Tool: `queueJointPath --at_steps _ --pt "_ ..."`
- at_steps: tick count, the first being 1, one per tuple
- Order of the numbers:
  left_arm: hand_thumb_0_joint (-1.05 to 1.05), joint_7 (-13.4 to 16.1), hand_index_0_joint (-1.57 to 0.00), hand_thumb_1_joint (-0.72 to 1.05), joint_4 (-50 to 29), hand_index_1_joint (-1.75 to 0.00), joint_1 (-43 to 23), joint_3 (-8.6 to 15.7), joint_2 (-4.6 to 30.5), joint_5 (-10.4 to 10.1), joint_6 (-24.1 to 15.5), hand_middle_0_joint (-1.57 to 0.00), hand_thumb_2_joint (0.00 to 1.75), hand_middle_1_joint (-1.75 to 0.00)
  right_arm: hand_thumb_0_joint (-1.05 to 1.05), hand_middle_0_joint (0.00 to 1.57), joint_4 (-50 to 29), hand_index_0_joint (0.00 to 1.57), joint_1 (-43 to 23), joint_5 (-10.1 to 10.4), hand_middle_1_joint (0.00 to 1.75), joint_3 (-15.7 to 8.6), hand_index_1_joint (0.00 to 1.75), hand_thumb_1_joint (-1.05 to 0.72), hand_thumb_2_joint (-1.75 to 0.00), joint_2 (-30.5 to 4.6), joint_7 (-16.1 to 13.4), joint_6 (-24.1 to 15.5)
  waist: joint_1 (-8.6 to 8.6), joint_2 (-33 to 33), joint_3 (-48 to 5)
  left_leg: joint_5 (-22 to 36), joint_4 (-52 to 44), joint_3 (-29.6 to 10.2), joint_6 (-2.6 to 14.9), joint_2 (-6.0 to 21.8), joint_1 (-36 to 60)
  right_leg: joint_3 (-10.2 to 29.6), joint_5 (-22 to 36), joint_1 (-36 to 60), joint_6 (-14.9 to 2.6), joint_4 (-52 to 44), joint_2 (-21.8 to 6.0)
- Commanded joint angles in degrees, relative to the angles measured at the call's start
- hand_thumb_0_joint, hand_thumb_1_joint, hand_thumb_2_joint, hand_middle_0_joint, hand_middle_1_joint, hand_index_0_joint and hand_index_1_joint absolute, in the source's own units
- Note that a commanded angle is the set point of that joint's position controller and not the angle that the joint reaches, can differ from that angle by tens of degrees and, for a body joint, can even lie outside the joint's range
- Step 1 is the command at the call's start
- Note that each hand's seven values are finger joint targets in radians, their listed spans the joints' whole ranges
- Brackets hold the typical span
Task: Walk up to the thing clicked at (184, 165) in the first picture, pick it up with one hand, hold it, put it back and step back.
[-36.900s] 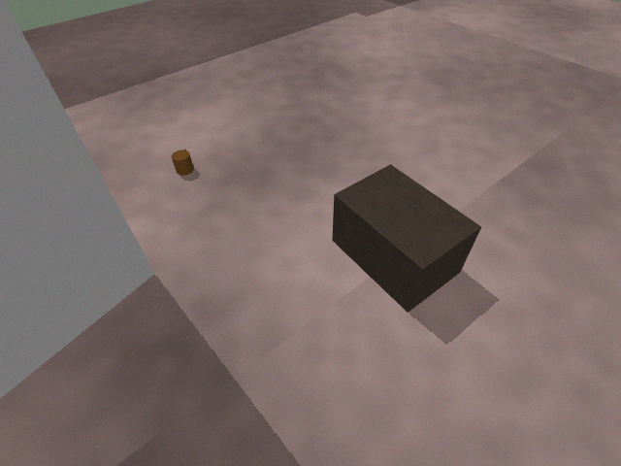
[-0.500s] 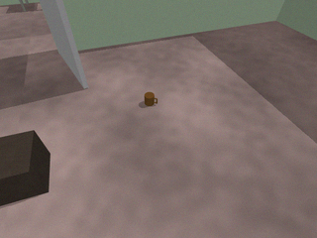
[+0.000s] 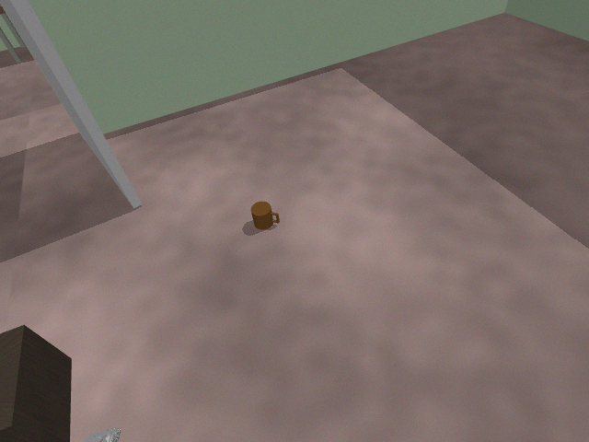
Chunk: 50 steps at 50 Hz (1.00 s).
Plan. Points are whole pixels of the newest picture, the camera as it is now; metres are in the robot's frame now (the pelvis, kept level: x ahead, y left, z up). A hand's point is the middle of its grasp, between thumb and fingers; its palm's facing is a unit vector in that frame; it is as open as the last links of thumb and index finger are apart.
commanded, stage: walk up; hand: left
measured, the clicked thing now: (265, 216) +1.17 +0.23 -0.71
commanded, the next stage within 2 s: none
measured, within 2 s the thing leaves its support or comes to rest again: neither
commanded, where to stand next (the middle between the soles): +0.78 +0.01 m, yaw +0 degrees
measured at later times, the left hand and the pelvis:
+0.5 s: hand (148, 377) +0.27 +0.30 -0.15, palm faces -0.04 -0.94 -0.34, open 7.4 cm; pelvis +0.24 +0.02 +0.01, yaw -1 degrees
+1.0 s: hand (198, 257) +0.49 +0.24 -0.10, palm faces +0.01 -0.91 -0.41, open 7.4 cm; pelvis +0.43 -0.04 +0.01, yaw +1 degrees
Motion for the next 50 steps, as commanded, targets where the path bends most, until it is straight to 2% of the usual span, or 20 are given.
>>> queueJointPath --at_steps 1,7,11,14,16,17,18,19,23,25,29,32,36,37,38,39,40,42,45,50 --pt "0.0 1.89 -0.2 0.9 -3.19 -0.3 3.41 3.97 15.9 -0.29 -1.29 -0.2 0.9 -0.3 0.0 0.2 -4.39 0.2 2.39 0.51 0.3 -3.06 0.3 -0.9 -0.9 -11.64 0.3 -1.6 0.34 -11.59 -0.89 7.69 0.15 -2.35 0.74 3.21 -16.3 17.91 -9.3 8.31 -9.08 -24.65 -11.26" --pt "0.0 1.6 -0.2 0.9 -5.5 -0.3 5.28 4.09 16.22 0.37 -2.35 -0.2 0.9 -0.3 0.0 0.2 -6.82 0.2 -4.27 -0.96 0.3 -3.36 0.3 -0.9 -0.9 -9.89 2.07 -1.28 1.84 -9.39 0.98 12.43 -17.1 0.76 -2.34 4.4 -17.61 10.63 -6.76 8.03 -11.15 -26.47 -11.35" --pt "0.0 1.37 -0.2 0.9 -5.32 -0.3 8.51 3.87 16.23 0.46 -1.86 -0.2 0.9 -0.3 0.0 0.2 -8.69 0.2 -9.56 -0.91 0.3 -3.31 0.3 -0.9 -0.9 -8.48 2.44 -2.12 3.86 -8.13 -0.77 18.35 -28.18 4.22 -1.45 2.2 -11.93 6.65 5.43 11.13 -9.12 -21.04 -9.9" --pt "0.0 1.62 -0.2 0.9 -6.15 -0.3 6.86 3.7 17.5 0.54 -1.44 -0.2 0.9 -0.3 0.0 0.2 -8.5 0.2 -8.22 -0.7 0.3 -3.85 0.3 -0.9 -0.9 -9.26 2.29 -2.28 1.71 -7.95 -1.6 17.05 -29.03 5.05 0.04 1.35 -3.87 7.31 5.51 7.62 -8.83 -18.41 -11.53" --pt "0.0 2.03 -0.2 0.9 -6.76 -0.3 6.96 2.54 15.6 0.74 -1.28 -0.2 0.9 -0.3 0.0 0.2 -5.7 0.2 1.44 -1.08 0.3 -4.85 0.3 -0.9 -0.9 -12.12 1.67 -2.73 -3.42 -0.31 -6.33 13.41 -31.03 4.87 2.41 -1.0 11.47 3.97 15.24 3.16 -6.5 -2.08 -7.75" --pt "0.0 2.42 -0.2 0.9 -6.78 -0.3 9.38 1.22 12.36 0.12 -1.09 -0.2 0.9 -0.3 0.0 0.2 -4.41 0.2 8.42 -1.99 0.3 -6.1 0.3 -0.9 -0.9 -15.67 0.9 -3.09 -6.59 8.8 -10.06 4.47 -36.29 -3.64 5.5 4.46 20.15 -0.02 11.52 -4.14 -4.39 14.77 -3.02" --pt "0.0 2.39 -0.2 0.9 -7.17 -0.3 12.07 0.61 8.74 -0.59 -0.84 -0.2 0.9 -0.3 0.0 0.2 -5.79 0.2 10.78 -2.13 0.3 -7.27 0.3 -0.9 -0.9 -20.21 0.21 -3.41 -6.46 17.44 -12.06 -3.65 -43.9 -33.29 9.99 19.93 28.19 2.29 -14.47 -19.26 -1.17 27.93 6.37" --pt "0.0 3.34 -0.2 0.9 -5.61 -0.3 10.63 1.91 15.71 -0.36 -0.38 -0.2 0.9 -0.3 0.0 0.2 -6.87 0.2 8.32 0.45 0.3 -7.64 0.3 -0.9 -0.9 -20.91 0.2 -3.29 -6.44 7.21 -12.76 -5.55 -47.44 -38.59 14.06 22.77 23.33 10.16 -16.15 -18.17 -2.19 32.4 3.37" --pt "0.0 2.69 -0.2 0.9 -2.19 -0.3 13.26 1.61 14.54 -0.7 -0.37 -0.2 0.9 -0.3 0.0 0.2 -8.94 0.2 0.45 1.32 0.3 -4.38 0.3 -0.9 -0.9 -13.53 -0.63 -3.46 -1.03 5.03 -4.64 19.64 -45.75 -11.02 10.23 14.86 10.86 10.35 -6.53 -14.12 -0.51 27.97 -1.4" --pt "0.0 1.95 -0.2 0.9 -2.1 -0.3 12.76 1.56 13.11 -0.24 0.0 -0.2 0.9 -0.3 0.0 0.2 -9.35 0.2 0.61 0.8 0.3 -4.07 0.3 -0.9 -0.9 -13.27 -0.63 -3.78 -0.8 5.39 -5.17 26.63 -44.94 -6.45 10.59 13.63 8.98 8.92 -6.04 -11.05 0.91 22.81 -1.85" --pt "0.0 0.5 -0.2 0.9 -4.32 -0.3 7.42 1.59 11.7 0.49 0.43 -0.2 0.9 -0.3 0.0 0.2 -10.65 0.2 -0.94 0.29 0.3 -4.48 0.3 -0.9 -0.9 -15.2 -0.49 -3.98 -1.19 7.07 -1.54 18.27 -47.1 -3.43 12.64 14.02 5.13 5.06 -2.39 -10.47 1.63 10.22 -4.02" --pt "0.0 -0.14 -0.2 0.9 -4.24 -0.3 5.16 2.29 11.4 0.72 0.0 -0.2 0.9 -0.3 0.0 0.2 -11.02 0.2 -1.34 0.16 0.3 -4.23 0.3 -0.9 -0.9 -14.79 0.04 -3.83 -1.28 6.15 -1.62 13.2 -45.75 -0.41 10.52 10.74 1.3 2.11 4.17 -4.47 1.22 2.13 -2.18" --pt "0.0 0.28 -0.2 0.9 -2.05 -0.3 10.24 3.69 13.23 0.98 -0.62 -0.2 0.9 -0.3 0.0 0.2 -12.09 0.2 -4.4 0.33 0.3 -3.73 0.3 -0.9 -0.9 -14.2 0.2 -2.85 3.32 1.41 -3.67 2.26 -36.1 -0.37 7.73 9.73 -6.83 -0.24 3.94 10.81 0.2 -2.42 0.76" --pt "0.0 0.88 -0.2 0.9 -0.8 -0.3 14.42 4.6 15.01 1.04 -1.15 -0.2 0.9 -0.3 0.0 0.2 -12.01 0.2 -2.59 0.05 0.3 -2.83 0.3 -0.9 -0.9 -11.57 0.14 -2.68 5.21 -5.0 -6.44 4.18 -24.92 2.02 6.11 6.83 -9.92 2.19 -0.78 18.5 -0.69 -5.1 0.73" --pt "0.0 1.76 -0.2 0.9 -0.69 -0.3 18.56 5.96 19.62 1.47 -1.97 -0.2 0.9 -0.3 0.0 0.2 -12.34 0.2 0.3 0.26 0.3 -1.14 0.3 -0.9 -0.9 -6.66 0.16 -2.79 6.84 -20.19 -7.61 2.07 -5.62 7.79 2.87 -0.01 -17.09 19.61 -14.53 22.42 -3.73 -15.76 -10.29" --pt "0.0 2.12 -0.2 0.9 -2.26 -0.3 17.84 5.95 23.24 0.93 -2.25 -0.2 0.9 -0.3 0.0 0.2 -12.36 0.2 -0.47 0.43 0.3 -1.37 0.3 -0.9 -0.9 -8.5 -0.19 -2.29 6.43 -19.33 -5.47 -6.36 3.15 3.85 0.85 -4.91 -25.6 42.48 -20.63 21.1 -10.2 -26.1 -21.49" --pt "0.0 2.22 -0.2 0.9 -3.43 -0.3 14.08 5.38 22.6 0.15 -2.02 -0.2 0.9 -0.3 0.0 0.2 -10.84 0.2 -1.6 -0.15 0.3 -2.72 0.3 -0.9 -0.9 -12.65 -0.79 -1.65 4.84 -11.72 -2.64 -5.43 6.33 -1.92 0.77 -0.76 -24.38 42.84 -22.01 14.9 -12.4 -25.19 -22.74" --pt "0.0 2.71 -0.2 0.9 -4.28 -0.3 8.43 4.49 19.13 -0.3 -1.95 -0.2 0.9 -0.3 0.0 0.2 -8.18 0.2 0.5 0.99 0.3 -2.84 0.3 -0.9 -0.9 -12.71 -0.29 -1.43 2.02 -8.77 -1.24 1.93 4.21 -3.94 0.98 1.85 -23.01 28.58 -15.03 12.05 -10.36 -23.73 -16.64" --pt "0.0 2.67 -0.2 0.9 -5.13 -0.3 6.24 3.6 16.66 -0.13 -2.34 -0.2 0.9 -0.3 0.0 0.2 -5.46 0.2 4.31 0.27 0.3 -3.11 0.3 -0.9 -0.9 -11.94 0.59 -1.01 0.18 -11.99 -1.39 7.35 -2.56 -2.07 -0.3 2.56 -17.24 16.69 -6.11 7.14 -9.36 -24.09 -12.24" --pt "0.0 2.61 -0.2 0.9 -5.92 -0.3 8.28 3.97 16.84 0.44 -2.61 -0.2 0.9 -0.3 0.0 0.2 -7.32 0.2 -2.59 -0.78 0.3 -3.06 0.3 -0.9 -0.9 -10.31 1.92 -0.75 2.17 -10.08 -0.25 10.49 -17.08 0.14 -1.8 3.42 -17.98 12.04 -9.49 8.21 -11.0 -25.24 -12.49"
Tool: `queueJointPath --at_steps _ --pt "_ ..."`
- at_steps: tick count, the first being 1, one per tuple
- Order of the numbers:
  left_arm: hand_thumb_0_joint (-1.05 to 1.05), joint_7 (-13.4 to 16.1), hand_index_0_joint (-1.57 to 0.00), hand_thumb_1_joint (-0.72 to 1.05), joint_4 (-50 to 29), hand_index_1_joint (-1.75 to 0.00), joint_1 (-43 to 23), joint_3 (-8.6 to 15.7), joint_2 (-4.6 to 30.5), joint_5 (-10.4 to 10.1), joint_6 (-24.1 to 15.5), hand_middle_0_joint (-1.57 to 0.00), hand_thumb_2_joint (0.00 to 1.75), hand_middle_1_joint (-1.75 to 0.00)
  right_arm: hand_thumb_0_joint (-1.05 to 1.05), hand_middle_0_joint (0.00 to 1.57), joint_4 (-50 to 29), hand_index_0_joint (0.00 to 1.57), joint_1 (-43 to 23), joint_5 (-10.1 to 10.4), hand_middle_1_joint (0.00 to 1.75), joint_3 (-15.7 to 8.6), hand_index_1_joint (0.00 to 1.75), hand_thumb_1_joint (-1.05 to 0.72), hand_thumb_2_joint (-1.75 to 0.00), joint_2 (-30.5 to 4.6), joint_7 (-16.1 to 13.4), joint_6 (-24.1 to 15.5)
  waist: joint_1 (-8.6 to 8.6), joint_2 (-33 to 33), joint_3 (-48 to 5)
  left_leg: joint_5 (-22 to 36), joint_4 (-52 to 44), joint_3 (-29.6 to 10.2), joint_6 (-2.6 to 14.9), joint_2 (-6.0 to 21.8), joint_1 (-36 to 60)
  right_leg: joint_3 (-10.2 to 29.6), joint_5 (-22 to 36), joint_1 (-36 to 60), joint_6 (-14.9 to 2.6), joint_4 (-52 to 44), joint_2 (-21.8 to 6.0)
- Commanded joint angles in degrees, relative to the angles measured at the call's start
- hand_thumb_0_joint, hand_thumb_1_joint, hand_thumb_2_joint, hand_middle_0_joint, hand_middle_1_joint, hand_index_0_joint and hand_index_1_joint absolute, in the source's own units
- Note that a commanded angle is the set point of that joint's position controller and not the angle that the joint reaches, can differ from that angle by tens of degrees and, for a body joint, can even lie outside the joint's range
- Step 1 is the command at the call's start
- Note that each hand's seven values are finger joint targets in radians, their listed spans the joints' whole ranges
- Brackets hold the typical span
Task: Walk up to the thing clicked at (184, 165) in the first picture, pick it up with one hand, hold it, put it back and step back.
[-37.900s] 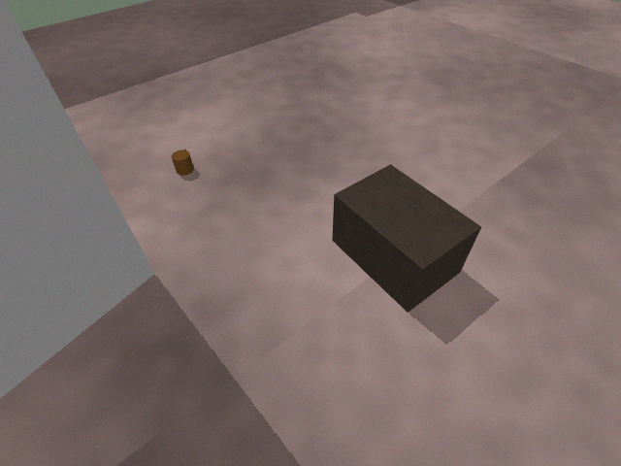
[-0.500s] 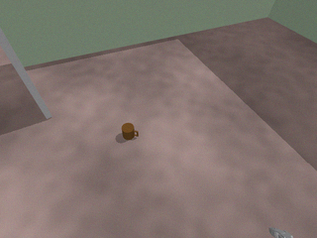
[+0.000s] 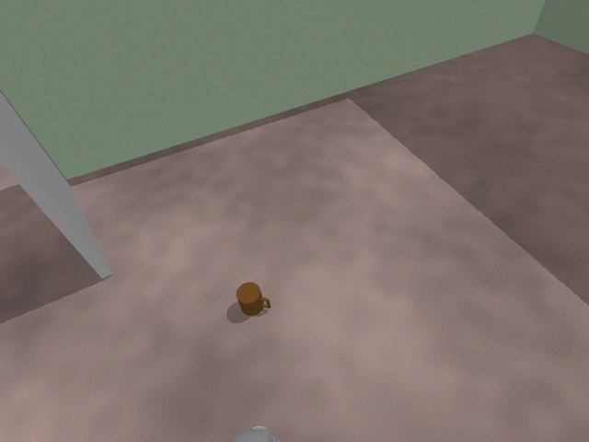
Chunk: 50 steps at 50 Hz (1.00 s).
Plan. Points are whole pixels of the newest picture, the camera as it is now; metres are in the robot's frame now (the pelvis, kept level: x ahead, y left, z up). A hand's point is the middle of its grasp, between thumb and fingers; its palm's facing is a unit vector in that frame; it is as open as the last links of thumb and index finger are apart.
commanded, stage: walk up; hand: left
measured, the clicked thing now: (254, 300) +0.74 +0.26 -0.72
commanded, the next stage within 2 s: none
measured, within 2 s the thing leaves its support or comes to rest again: neither
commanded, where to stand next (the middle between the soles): +0.35 +0.04 m, yaw +0 degrees
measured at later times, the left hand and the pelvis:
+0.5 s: hand (136, 406) +0.22 +0.31 -0.15, palm faces -0.04 -0.94 -0.35, open 7.4 cm; pelvis +0.18 +0.03 +0.00, yaw +0 degrees
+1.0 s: hand (163, 334) +0.35 +0.31 -0.16, palm faces +0.00 -0.92 -0.40, open 7.4 cm; pelvis +0.27 +0.03 -0.02, yaw +1 degrees
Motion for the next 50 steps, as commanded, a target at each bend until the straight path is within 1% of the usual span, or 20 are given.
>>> queueJointPath --at_steps 1,6,9,10,11,12,14,17,22,25,29,30,31,32,37,42,45,47,48,50 --pt "0.0 1.1 -0.2 0.9 -3.8 -0.3 1.93 5.55 17.47 0.16 -1.6 -0.2 0.9 -0.3 0.0 0.2 -4.88 0.2 -2.54 -0.61 0.3 -2.99 0.3 -0.9 -0.9 -9.25 0.37 -1.12 1.49 -10.89 0.8 3.4 -10.37 0.02 -0.59 2.3 -3.98 12.72 -10.04 1.58 -10.42 -16.23 -13.54" --pt "0.0 0.86 -0.2 0.9 -3.74 -0.3 3.41 5.06 17.51 0.13 -0.95 -0.2 0.9 -0.3 0.0 0.2 -6.03 0.2 -6.74 -0.32 0.3 -2.86 0.3 -0.9 -0.9 -8.12 0.74 -2.03 2.15 -10.25 0.25 5.23 -19.25 4.12 0.73 -0.46 3.3 9.3 -1.23 1.61 -8.97 -11.23 -12.49" --pt "0.0 1.13 -0.2 0.9 -4.33 -0.3 1.11 4.13 16.89 0.2 -0.39 -0.2 0.9 -0.3 0.0 0.2 -3.74 0.2 -0.13 -0.32 0.3 -3.55 0.3 -0.9 -0.9 -9.33 0.06 -2.62 -2.84 -5.85 -2.21 4.46 -23.53 4.75 2.16 -2.32 17.57 6.72 5.11 -4.6 -6.94 -0.71 -11.56" --pt "0.0 1.17 -0.2 0.9 -4.53 -0.3 3.26 2.91 14.17 0.29 -0.31 -0.2 0.9 -0.3 0.0 0.2 -2.08 0.2 5.83 -0.39 0.3 -4.55 0.3 -0.9 -0.9 -12.11 -0.65 -3.06 -5.14 1.67 -6.66 -0.45 -26.8 1.31 4.15 -1.8 27.77 3.34 9.82 -7.97 -4.88 12.89 -8.03" --pt "0.0 1.09 -0.2 0.9 -5.63 -0.3 4.97 1.68 9.73 -0.51 -0.28 -0.2 0.9 -0.3 0.0 0.2 -2.69 0.2 10.83 -1.1 0.3 -6.24 0.3 -0.9 -0.9 -18.06 -1.45 -3.33 -7.15 15.69 -10.84 -6.45 -32.53 -21.29 9.09 12.67 37.21 -0.24 0.56 -20.09 -0.57 31.15 -1.14" --pt "0.0 1.86 -0.2 0.9 -3.99 -0.3 5.06 2.72 13.25 -0.54 0.32 -0.2 0.9 -0.3 0.0 0.2 -4.11 0.2 10.05 0.4 0.3 -6.62 0.3 -0.9 -0.9 -19.78 -1.69 -3.29 -6.98 10.85 -9.54 -8.38 -38.92 -36.88 14.7 20.46 35.9 4.43 -17.47 -26.22 -0.48 36.33 2.92" --pt "0.0 2.07 -0.2 0.9 -2.33 -0.3 3.72 2.53 15.3 -0.39 0.85 -0.2 0.9 -0.3 0.0 0.2 -5.21 0.2 4.87 1.33 0.3 -5.42 0.3 -0.9 -0.9 -16.38 -2.02 -2.89 -4.0 1.36 -3.02 -3.06 -37.73 -24.59 13.82 16.93 24.76 11.62 -12.32 -24.41 -0.68 39.29 -1.63" --pt "0.0 1.09 -0.2 0.9 0.68 -0.3 7.52 2.99 14.48 -0.55 1.24 -0.2 0.9 -0.3 0.0 0.2 -6.26 0.2 -0.33 1.05 0.3 -3.9 0.3 -0.9 -0.9 -13.31 -2.1 -3.24 -1.36 5.52 -0.48 -0.18 -38.97 -9.96 10.83 10.69 16.19 8.95 -5.58 -18.36 0.49 31.26 -3.95" --pt "0.0 0.1 -0.2 0.9 -0.71 -0.3 2.39 3.1 12.71 0.46 0.96 -0.2 0.9 -0.3 0.0 0.2 -7.35 0.2 0.87 0.34 0.3 -4.06 0.3 -0.9 -0.9 -14.0 -1.76 -3.13 -3.0 6.01 0.2 -0.88 -38.85 -7.11 14.32 11.3 16.59 5.41 -4.1 -17.44 2.45 18.36 -4.71" --pt "0.0 0.01 -0.2 0.9 -0.52 -0.3 1.57 3.49 12.75 0.28 0.42 -0.2 0.9 -0.3 0.0 0.2 -8.34 0.2 -1.47 0.27 0.3 -4.01 0.3 -0.9 -0.9 -14.17 -1.41 -2.64 -2.05 6.37 1.14 -6.02 -38.0 -5.34 12.83 10.02 10.72 4.25 0.37 -11.16 1.91 12.2 -3.3" --pt "0.0 1.65 -0.2 0.9 2.11 -0.3 6.51 4.0 13.14 0.94 -0.81 -0.2 0.9 -0.3 0.0 0.2 -9.0 0.2 -2.83 0.69 0.3 -2.23 0.3 -0.9 -0.9 -10.16 -1.65 -1.19 1.55 -1.69 -3.56 3.2 -21.49 -0.73 8.84 6.59 6.11 2.32 4.4 5.4 1.3 2.26 0.91" --pt "0.0 2.41 -0.2 0.9 2.04 -0.3 7.56 4.43 15.24 1.21 -1.3 -0.2 0.9 -0.3 0.0 0.2 -8.68 0.2 -0.76 1.16 0.3 -0.85 0.3 -0.9 -0.9 -6.16 -1.99 -1.04 2.61 -10.82 -5.41 1.68 -10.36 3.26 5.87 2.35 3.98 10.29 2.86 8.59 -0.5 -3.99 -4.37" --pt "0.0 3.02 -0.2 0.9 0.69 -0.3 8.28 5.21 19.77 1.12 -1.79 -0.2 0.9 -0.3 0.0 0.2 -9.05 0.2 1.67 1.09 0.3 0.44 0.3 -0.9 -0.9 -2.81 -2.15 -0.67 1.76 -20.79 -5.54 -12.78 2.0 4.86 2.2 -4.2 -2.73 31.63 4.29 10.24 -4.93 -10.7 -18.02" --pt "0.0 2.98 -0.2 0.9 0.07 -0.3 5.93 5.08 21.8 0.32 -1.2 -0.2 0.9 -0.3 0.0 0.2 -8.04 0.2 0.61 0.61 0.3 -1.38 0.3 -0.9 -0.9 -8.56 -2.99 0.19 1.73 -14.64 -4.09 -18.1 6.31 0.42 2.02 -3.67 -4.86 38.36 3.68 7.39 -12.83 -11.12 -22.74" --pt "0.0 3.91 -0.2 0.9 -1.58 -0.3 0.7 3.43 17.47 0.17 -0.3 -0.2 0.9 -0.3 0.0 0.2 -3.79 0.2 1.49 0.73 0.3 -2.21 0.3 -0.9 -0.9 -9.95 -3.18 0.89 -0.32 -12.87 -5.3 -11.26 4.41 -2.47 1.16 -0.24 -0.99 18.99 17.85 2.85 -10.82 -4.81 -14.76" --pt "0.0 4.1 -0.2 0.9 -1.76 -0.3 -4.03 2.51 16.08 0.57 0.61 -0.2 0.9 -0.3 0.0 0.2 -1.37 0.2 -1.06 0.79 0.3 -1.53 0.3 -0.9 -0.9 -7.29 -3.1 1.41 -0.78 -14.87 -6.66 -4.58 -11.36 1.71 0.43 -1.74 9.5 12.13 22.0 -4.2 -9.16 -0.02 -12.43" --pt "0.0 3.86 -0.2 0.9 -1.42 -0.3 -7.15 1.17 14.05 -0.39 1.98 -0.2 0.9 -0.3 0.0 0.2 0.96 0.2 -0.1 0.4 0.3 -2.06 0.3 -0.9 -0.9 -8.32 -3.73 0.71 -3.16 -10.58 -7.1 6.19 -22.0 1.85 1.79 -2.87 18.96 11.0 11.14 -11.88 -5.2 6.04 -10.48" --pt "0.0 3.83 -0.2 0.9 -0.27 -0.3 -5.51 0.15 10.65 -1.36 2.88 -0.2 0.9 -0.3 0.0 0.2 -0.68 0.2 -6.97 0.44 0.3 -2.35 0.3 -0.9 -0.9 -14.03 -3.86 0.04 -0.09 3.54 -5.99 2.55 -31.15 -18.6 7.88 11.58 10.99 5.1 -6.9 -10.86 0.7 13.22 -0.46" --pt "0.0 4.18 -0.2 0.9 2.81 -0.3 -4.92 0.92 12.6 -0.96 3.45 -0.2 0.9 -0.3 0.0 0.2 -0.46 0.2 -10.35 1.0 0.3 -2.15 0.3 -0.9 -0.9 -14.4 -3.58 0.25 0.32 4.44 -4.32 -3.37 -32.53 -19.63 11.11 13.57 4.15 5.43 -14.18 -4.18 0.63 15.43 -0.24" --pt "0.0 3.73 -0.2 0.9 4.74 -0.3 -5.47 0.72 11.89 -0.67 3.2 -0.2 0.9 -0.3 0.0 0.2 0.65 0.2 -12.38 0.76 0.3 -0.59 0.3 -0.9 -0.9 -11.41 -3.61 0.59 1.17 2.21 -3.38 -3.28 -30.38 -11.9 7.05 7.83 3.11 6.37 -8.53 -1.35 0.39 7.37 -0.66"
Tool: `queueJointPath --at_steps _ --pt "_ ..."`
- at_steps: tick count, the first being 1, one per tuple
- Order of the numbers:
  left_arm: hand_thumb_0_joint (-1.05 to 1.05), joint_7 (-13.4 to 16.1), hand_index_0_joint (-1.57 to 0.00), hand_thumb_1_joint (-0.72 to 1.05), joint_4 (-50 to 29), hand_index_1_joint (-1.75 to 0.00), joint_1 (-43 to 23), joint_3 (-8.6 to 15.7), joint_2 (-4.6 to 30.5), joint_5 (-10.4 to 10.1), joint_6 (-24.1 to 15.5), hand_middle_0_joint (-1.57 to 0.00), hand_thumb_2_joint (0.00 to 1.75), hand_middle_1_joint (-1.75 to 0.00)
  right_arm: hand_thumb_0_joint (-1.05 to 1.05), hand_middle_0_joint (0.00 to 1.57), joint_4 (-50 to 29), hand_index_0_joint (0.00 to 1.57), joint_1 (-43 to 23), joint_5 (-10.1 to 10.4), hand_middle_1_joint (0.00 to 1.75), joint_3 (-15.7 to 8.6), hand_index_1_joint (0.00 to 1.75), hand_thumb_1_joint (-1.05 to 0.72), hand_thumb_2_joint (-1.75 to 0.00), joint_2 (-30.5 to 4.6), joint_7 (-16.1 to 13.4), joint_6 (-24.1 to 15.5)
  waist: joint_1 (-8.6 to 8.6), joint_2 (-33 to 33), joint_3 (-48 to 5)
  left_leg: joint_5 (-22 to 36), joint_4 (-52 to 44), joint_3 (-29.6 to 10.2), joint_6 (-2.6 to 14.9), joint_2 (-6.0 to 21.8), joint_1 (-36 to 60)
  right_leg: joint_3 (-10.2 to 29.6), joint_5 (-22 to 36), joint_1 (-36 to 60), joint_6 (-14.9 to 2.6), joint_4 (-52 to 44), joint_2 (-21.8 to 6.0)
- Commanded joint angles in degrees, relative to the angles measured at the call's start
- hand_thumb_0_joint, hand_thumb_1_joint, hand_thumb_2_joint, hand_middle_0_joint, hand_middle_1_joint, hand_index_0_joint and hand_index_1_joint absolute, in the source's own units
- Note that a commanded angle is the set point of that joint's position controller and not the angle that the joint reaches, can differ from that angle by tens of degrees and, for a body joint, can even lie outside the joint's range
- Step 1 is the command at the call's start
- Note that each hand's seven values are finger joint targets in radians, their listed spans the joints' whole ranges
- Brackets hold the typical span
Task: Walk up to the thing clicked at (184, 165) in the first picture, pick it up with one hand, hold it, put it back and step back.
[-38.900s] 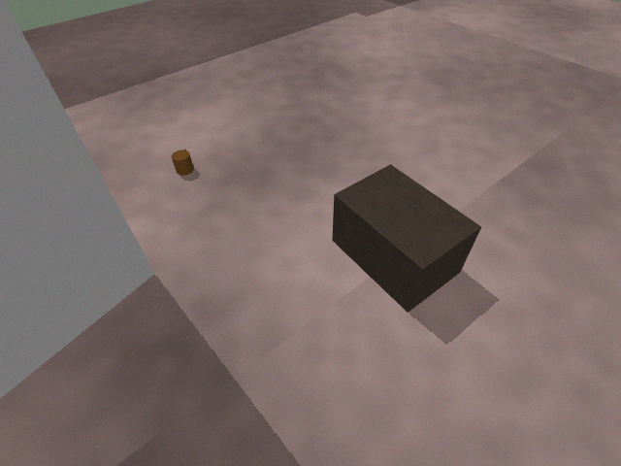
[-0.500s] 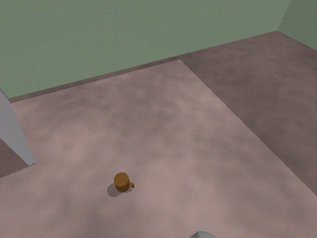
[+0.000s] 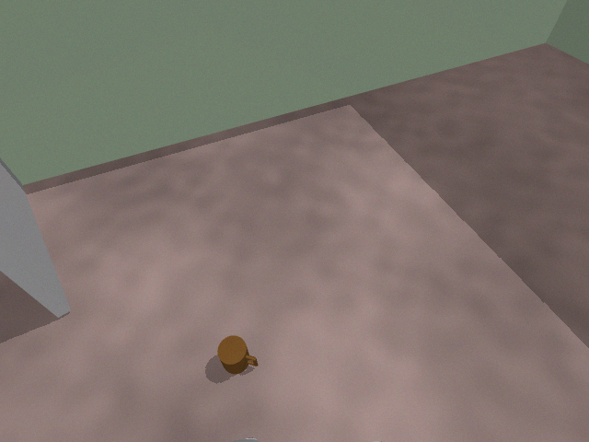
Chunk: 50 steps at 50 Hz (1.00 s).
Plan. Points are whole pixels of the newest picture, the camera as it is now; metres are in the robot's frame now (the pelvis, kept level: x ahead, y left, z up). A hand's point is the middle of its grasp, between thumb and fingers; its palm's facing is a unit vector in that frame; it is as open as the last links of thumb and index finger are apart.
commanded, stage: walk up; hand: left
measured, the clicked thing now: (239, 356) +0.47 +0.23 -0.70
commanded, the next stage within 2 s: stand in 1.14 s
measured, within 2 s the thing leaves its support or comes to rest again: neither
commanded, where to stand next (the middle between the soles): +0.08 +0.01 m, yaw -1 degrees
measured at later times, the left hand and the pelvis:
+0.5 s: hand out of the picture +0.09 +0.26 -0.12, palm faces +0.00 -0.93 -0.36, open 7.4 cm; pelvis +0.02 +0.00 +0.03, yaw +0 degrees
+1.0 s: hand out of the picture +0.11 +0.25 -0.12, palm faces -0.03 -0.94 -0.34, open 7.4 cm; pelvis +0.02 +0.00 +0.03, yaw -1 degrees
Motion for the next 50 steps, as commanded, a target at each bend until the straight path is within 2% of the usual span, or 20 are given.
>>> queueJointPath --at_steps 1,2,3,5,8,12,15,23,27,29,35,38,43,50 --pt "0.0 0.39 -0.2 0.9 0.89 -0.3 2.3 2.62 11.34 0.14 -1.42 -0.2 0.9 -0.3 0.0 0.2 -2.68 0.2 -6.6 0.38 0.3 -1.76 0.3 -0.9 -0.9 -13.09 -0.82 -1.13 1.78 7.32 -6.43 -0.18 -15.32 -10.79 5.39 7.95 -2.75 2.8 5.04 7.78 -2.17 -9.84 -0.27" --pt "0.0 0.34 -0.2 0.9 1.61 -0.3 1.42 2.7 12.28 0.18 -1.69 -0.2 0.9 -0.3 0.0 0.2 -1.98 0.2 -6.45 0.47 0.3 -1.5 0.3 -0.9 -0.9 -12.61 -0.74 -1.11 1.13 8.25 -7.01 1.24 -14.44 -9.34 4.0 6.59 -1.87 4.15 8.66 8.38 -2.29 -11.41 -1.19" --pt "0.0 0.36 -0.2 0.9 2.12 -0.3 0.76 2.63 12.85 0.26 -1.88 -0.2 0.9 -0.3 0.0 0.2 -1.21 0.2 -6.19 0.61 0.3 -1.06 0.3 -0.9 -0.9 -11.79 -0.67 -1.05 0.81 7.67 -7.6 1.01 -14.04 -8.7 3.49 6.11 -0.33 6.1 8.98 7.79 -2.75 -12.83 -2.48" --pt "0.0 0.19 -0.2 0.9 2.91 -0.3 -2.97 2.11 12.55 0.32 -1.8 -0.2 0.9 -0.3 0.0 0.2 0.54 0.2 -5.8 0.56 0.3 -1.0 0.3 -0.9 -0.9 -11.89 -0.72 -1.0 -0.72 5.63 -7.44 1.3 -15.82 -8.8 3.43 5.98 3.52 5.36 10.15 5.84 -2.35 -13.37 -2.06" --pt "0.0 0.21 -0.2 0.9 5.08 -0.3 -3.24 1.53 11.52 0.06 -1.92 -0.2 0.9 -0.3 0.0 0.2 2.03 0.2 -7.93 0.79 0.3 -0.64 0.3 -0.9 -0.9 -11.99 -0.7 -1.17 0.09 4.97 -8.73 6.93 -16.59 -8.49 3.78 6.94 6.14 4.06 13.47 8.23 -1.63 -15.02 -1.51" --pt "0.0 0.21 -0.2 0.9 7.02 -0.3 -5.03 1.36 11.46 0.14 -2.13 -0.2 0.9 -0.3 0.0 0.2 3.63 0.2 -9.31 1.0 0.3 -0.74 0.3 -0.9 -0.9 -11.57 -0.82 -1.0 -0.67 2.46 -10.63 11.94 -16.32 -5.98 3.15 6.06 10.7 4.69 18.9 9.48 -1.57 -18.08 -3.06" --pt "0.0 0.16 -0.2 0.9 8.3 -0.3 -6.41 1.18 10.87 0.16 -2.06 -0.2 0.9 -0.3 0.0 0.2 4.99 0.2 -10.24 1.03 0.3 -0.67 0.3 -0.9 -0.9 -11.01 -0.83 -0.7 -0.79 1.43 -10.04 12.2 -17.7 -5.4 2.82 5.74 11.85 5.15 19.14 9.79 -1.23 -20.35 -3.52" --pt "0.0 -0.04 -0.2 0.9 10.34 -0.3 -8.55 1.19 9.97 0.62 -1.8 -0.2 0.9 -0.3 0.0 0.2 7.73 0.2 -12.14 0.67 0.3 -0.51 0.3 -0.9 -0.9 -10.25 -0.48 -0.23 -0.74 -0.73 -8.15 8.14 -22.11 -4.67 1.88 5.36 13.75 6.07 13.51 9.21 -0.63 -26.64 -4.01" --pt "0.0 -0.16 -0.2 0.9 10.62 -0.3 -8.7 1.52 9.97 0.86 -1.64 -0.2 0.9 -0.3 0.0 0.2 8.4 0.2 -11.76 0.52 0.3 -0.47 0.3 -0.9 -0.9 -10.08 -0.37 -0.35 -0.61 -0.68 -8.56 7.73 -23.36 -4.52 1.56 5.43 13.93 5.88 12.54 10.48 -0.54 -27.54 -4.01" --pt "0.0 -0.22 -0.2 0.9 10.61 -0.3 -8.86 1.67 9.99 0.99 -1.59 -0.2 0.9 -0.3 0.0 0.2 8.58 0.2 -11.31 0.5 0.3 -0.57 0.3 -0.9 -0.9 -10.2 -0.41 -0.5 -0.71 -0.56 -9.65 8.94 -23.64 -4.45 1.46 5.62 14.17 5.53 14.67 12.01 -0.58 -26.99 -4.01" --pt "0.0 -0.25 -0.2 0.9 10.75 -0.3 -8.67 1.83 9.44 0.99 -1.2 -0.2 0.9 -0.3 0.0 0.2 8.64 0.2 -10.95 0.36 0.3 -0.63 0.3 -0.9 -0.9 -10.1 -0.4 -0.49 -0.56 0.49 -7.14 4.66 -25.59 -5.51 1.39 5.83 11.74 5.1 10.59 11.46 -0.37 -27.6 -3.26" --pt "0.0 -0.28 -0.2 0.9 10.4 -0.3 -8.52 2.01 9.4 1.15 -1.23 -0.2 0.9 -0.3 0.0 0.2 8.53 0.2 -10.28 0.2 0.3 -0.73 0.3 -0.9 -0.9 -10.21 -0.43 -0.56 -0.77 0.52 -7.47 4.41 -25.51 -5.23 1.39 5.6 11.49 5.23 10.57 11.88 -0.43 -27.85 -3.24" --pt "0.0 -0.25 -0.2 0.9 10.0 -0.3 -8.64 2.15 9.32 1.09 -1.14 -0.2 0.9 -0.3 0.0 0.2 8.73 0.2 -8.99 0.15 0.3 -0.79 0.3 -0.9 -0.9 -10.0 -0.53 -0.66 -0.89 0.79 -7.73 4.68 -25.66 -5.28 1.33 5.62 11.57 5.3 11.7 12.09 -0.45 -27.16 -3.18" --pt "0.0 -0.17 -0.2 0.9 9.74 -0.3 -8.56 2.17 8.92 0.92 -1.15 -0.2 0.9 -0.3 0.0 0.2 8.49 0.2 -7.79 0.2 0.3 -0.89 0.3 -0.9 -0.9 -9.88 -0.62 -0.58 -1.18 0.54 -8.62 8.95 -24.16 -4.75 1.29 5.68 13.26 5.35 13.65 12.04 -0.5 -27.01 -3.24"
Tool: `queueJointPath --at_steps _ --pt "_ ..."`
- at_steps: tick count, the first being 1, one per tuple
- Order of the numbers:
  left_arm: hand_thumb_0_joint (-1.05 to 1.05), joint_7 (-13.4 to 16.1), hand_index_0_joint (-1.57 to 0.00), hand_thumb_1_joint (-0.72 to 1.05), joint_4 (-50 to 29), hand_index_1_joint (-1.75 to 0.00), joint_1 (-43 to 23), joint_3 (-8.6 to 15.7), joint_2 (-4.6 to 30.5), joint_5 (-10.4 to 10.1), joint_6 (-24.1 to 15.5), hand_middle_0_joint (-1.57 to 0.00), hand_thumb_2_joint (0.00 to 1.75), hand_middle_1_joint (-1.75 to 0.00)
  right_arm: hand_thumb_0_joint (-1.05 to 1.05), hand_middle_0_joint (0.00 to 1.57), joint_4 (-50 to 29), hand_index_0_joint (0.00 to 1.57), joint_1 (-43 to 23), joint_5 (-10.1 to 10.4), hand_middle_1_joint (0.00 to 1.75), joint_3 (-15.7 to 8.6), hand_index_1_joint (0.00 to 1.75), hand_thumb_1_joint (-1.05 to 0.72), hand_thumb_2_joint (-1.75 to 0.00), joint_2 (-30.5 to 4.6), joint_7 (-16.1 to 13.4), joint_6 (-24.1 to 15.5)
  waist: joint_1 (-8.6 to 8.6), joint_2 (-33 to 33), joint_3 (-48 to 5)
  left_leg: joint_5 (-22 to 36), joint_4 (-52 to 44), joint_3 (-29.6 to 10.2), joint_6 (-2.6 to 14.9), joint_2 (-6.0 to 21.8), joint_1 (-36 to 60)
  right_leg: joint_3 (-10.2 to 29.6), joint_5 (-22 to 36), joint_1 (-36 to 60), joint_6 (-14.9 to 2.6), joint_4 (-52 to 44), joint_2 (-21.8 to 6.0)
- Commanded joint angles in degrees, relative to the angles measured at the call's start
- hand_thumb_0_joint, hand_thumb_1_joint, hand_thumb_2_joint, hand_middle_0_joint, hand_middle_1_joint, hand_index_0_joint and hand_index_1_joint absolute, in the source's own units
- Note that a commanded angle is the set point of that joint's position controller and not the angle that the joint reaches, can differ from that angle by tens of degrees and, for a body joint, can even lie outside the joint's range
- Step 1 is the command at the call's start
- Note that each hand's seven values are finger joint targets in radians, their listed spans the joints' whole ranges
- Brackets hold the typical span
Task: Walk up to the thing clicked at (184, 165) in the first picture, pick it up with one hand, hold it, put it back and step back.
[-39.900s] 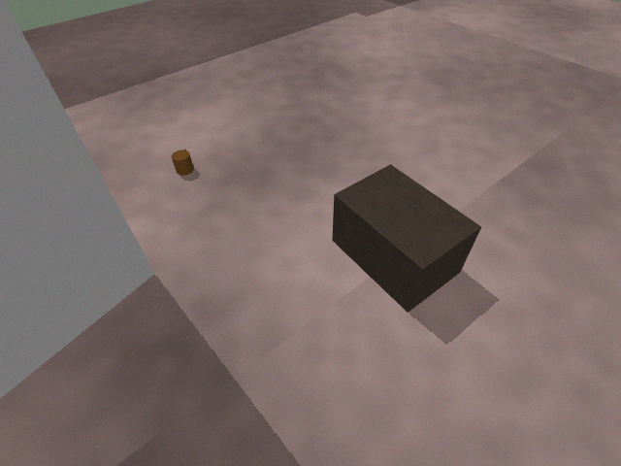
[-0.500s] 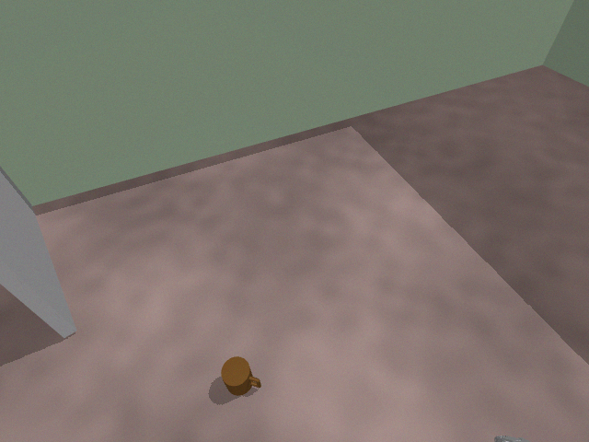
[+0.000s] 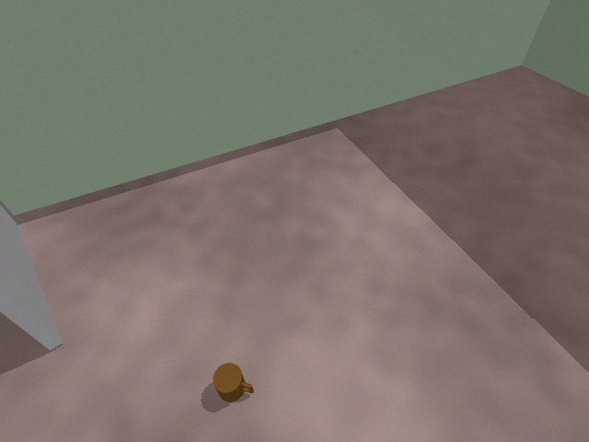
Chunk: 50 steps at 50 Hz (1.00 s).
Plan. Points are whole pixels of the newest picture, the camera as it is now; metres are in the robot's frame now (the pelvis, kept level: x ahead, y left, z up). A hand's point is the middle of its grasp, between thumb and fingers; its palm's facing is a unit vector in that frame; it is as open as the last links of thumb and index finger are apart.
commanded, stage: walk up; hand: left
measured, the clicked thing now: (234, 384) +0.45 +0.23 -0.73
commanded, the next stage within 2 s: stand in 0.14 s
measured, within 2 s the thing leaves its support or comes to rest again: neither
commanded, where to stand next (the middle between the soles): +0.06 +0.01 m, yaw +0 degrees
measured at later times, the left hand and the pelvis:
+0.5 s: hand out of the picture +0.09 +0.25 -0.16, palm faces -0.01 -0.94 -0.34, open 7.4 cm; pelvis +0.01 -0.01 +0.00, yaw +0 degrees
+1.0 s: hand out of the picture +0.10 +0.24 -0.15, palm faces -0.02 -0.94 -0.34, open 7.4 cm; pelvis +0.02 -0.01 +0.00, yaw +0 degrees
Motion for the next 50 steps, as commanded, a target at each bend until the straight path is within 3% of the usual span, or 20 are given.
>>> queueJointPath --at_steps 1,6,7,11,15,17,25,30,40,45,50 --pt "0.0 0.84 -0.2 0.9 -3.68 -0.3 -3.23 2.02 12.44 0.09 -1.36 -0.2 0.9 -0.3 0.0 0.2 -4.01 0.2 -3.46 0.1 0.3 -2.1 0.3 -0.9 -0.9 -12.45 -0.81 -1.13 -0.02 0.3 -5.52 -0.15 -3.85 -5.83 1.94 5.21 0.84 4.76 1.63 0.12 -2.67 -4.0 -4.55" --pt "0.0 0.88 -0.2 0.9 -3.73 -0.3 -2.84 2.09 12.43 0.24 -1.23 -0.2 0.9 -0.3 0.0 0.2 -4.35 0.2 -3.8 0.08 0.3 -2.13 0.3 -0.9 -0.9 -12.18 -0.89 -1.09 0.1 0.25 -5.71 0.73 -3.89 -5.67 2.11 5.52 0.96 4.36 2.97 0.41 -2.56 -3.42 -4.58" --pt "0.0 0.97 -0.2 0.9 -3.86 -0.3 -2.69 1.86 13.01 0.22 -1.2 -0.2 0.9 -0.3 0.0 0.2 -4.44 0.2 -3.6 -0.34 0.3 -2.0 0.3 -0.9 -0.9 -11.42 -1.12 -1.31 -0.24 -2.26 -5.67 4.09 -4.75 -5.97 1.56 6.26 1.67 4.33 3.19 0.56 -2.56 -3.02 -4.87" --pt "0.0 0.85 -0.2 0.9 -4.26 -0.3 -2.05 1.66 12.57 0.15 -1.32 -0.2 0.9 -0.3 0.0 0.2 -4.33 0.2 -3.66 -0.28 0.3 -2.15 0.3 -0.9 -0.9 -12.31 -1.26 -1.66 -0.22 -0.01 -6.43 6.4 -4.15 -5.33 1.43 6.22 3.17 4.41 5.07 1.09 -2.38 -3.23 -5.06" --pt "0.0 0.8 -0.2 0.9 -4.29 -0.3 -1.38 1.4 12.46 0.17 -1.19 -0.2 0.9 -0.3 0.0 0.2 -4.42 0.2 -4.16 -0.16 0.3 -2.1 0.3 -0.9 -0.9 -12.1 -1.1 -1.44 -0.09 0.6 -4.29 0.47 -5.2 -5.46 1.24 5.88 1.66 4.57 0.54 -0.09 -2.33 -4.58 -4.96" --pt "0.0 0.88 -0.2 0.9 -4.67 -0.3 -1.95 1.58 13.08 0.32 -1.3 -0.2 0.9 -0.3 0.0 0.2 -4.64 0.2 -4.24 -0.24 0.3 -2.05 0.3 -0.9 -0.9 -11.63 -1.07 -1.46 -0.2 -0.4 -5.42 3.13 -4.9 -5.38 1.2 5.98 2.12 4.46 2.15 0.54 -2.49 -4.17 -5.12" --pt "0.0 0.78 -0.2 0.9 -4.88 -0.3 -1.54 1.52 13.08 0.25 -1.27 -0.2 0.9 -0.3 0.0 0.2 -4.58 0.2 -3.92 -0.14 0.3 -1.97 0.3 -0.9 -0.9 -11.95 -1.11 -1.56 -0.42 0.13 -5.04 1.64 -4.69 -5.02 1.17 5.74 2.23 4.71 1.54 0.2 -2.52 -4.73 -5.16" --pt "0.0 0.85 -0.2 0.9 -5.08 -0.3 -1.2 1.49 13.02 0.16 -1.36 -0.2 0.9 -0.3 0.0 0.2 -4.69 0.2 -3.88 -0.15 0.3 -2.04 0.3 -0.9 -0.9 -12.29 -1.18 -1.66 -0.28 0.13 -6.77 6.9 -3.71 -4.97 1.31 6.25 4.01 4.52 6.37 1.35 -2.71 -3.84 -5.36" --pt "0.0 0.81 -0.2 0.9 -4.87 -0.3 -1.14 1.51 13.07 0.16 -1.03 -0.2 0.9 -0.3 0.0 0.2 -4.56 0.2 -3.54 -0.15 0.3 -1.74 0.3 -0.9 -0.9 -12.04 -1.17 -1.42 -0.15 -0.52 -4.4 1.88 -4.59 -5.03 0.99 5.68 2.26 4.63 0.69 0.07 -2.77 -4.86 -5.0" --pt "0.0 0.76 -0.2 0.9 -5.04 -0.3 -0.82 1.6 13.26 0.05 -1.12 -0.2 0.9 -0.3 0.0 0.2 -4.7 0.2 -3.55 -0.14 0.3 -1.71 0.3 -0.9 -0.9 -12.23 -1.22 -1.55 0.07 0.03 -5.38 3.58 -4.41 -5.04 1.09 5.8 2.77 4.64 3.29 0.97 -2.82 -4.3 -5.1" --pt "0.0 0.93 -0.2 0.9 -5.07 -0.3 -0.75 1.53 13.23 0.07 -1.24 -0.2 0.9 -0.3 0.0 0.2 -4.61 0.2 -3.09 -0.09 0.3 -1.57 0.3 -0.9 -0.9 -11.91 -1.3 -1.63 -0.05 -0.61 -5.9 8.8 -3.87 -5.15 1.03 6.31 4.08 4.05 8.57 1.93 -2.79 -3.63 -5.16"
